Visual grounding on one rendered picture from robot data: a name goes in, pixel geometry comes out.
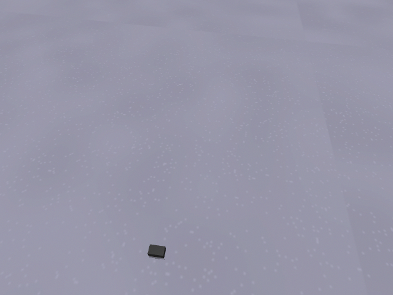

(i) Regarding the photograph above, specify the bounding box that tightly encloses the small box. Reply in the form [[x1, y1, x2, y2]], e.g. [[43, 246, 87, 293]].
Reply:
[[148, 245, 166, 258]]

